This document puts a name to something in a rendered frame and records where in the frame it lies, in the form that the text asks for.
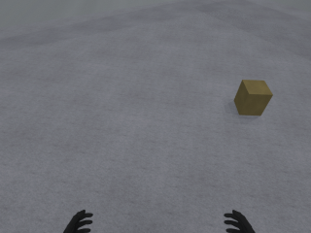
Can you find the right robot hand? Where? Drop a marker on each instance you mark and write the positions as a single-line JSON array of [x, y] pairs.
[[242, 223]]

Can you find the carton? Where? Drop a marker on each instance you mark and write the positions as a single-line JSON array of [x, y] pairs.
[[252, 97]]

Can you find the left robot hand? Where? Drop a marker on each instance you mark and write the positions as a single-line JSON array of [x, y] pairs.
[[75, 223]]

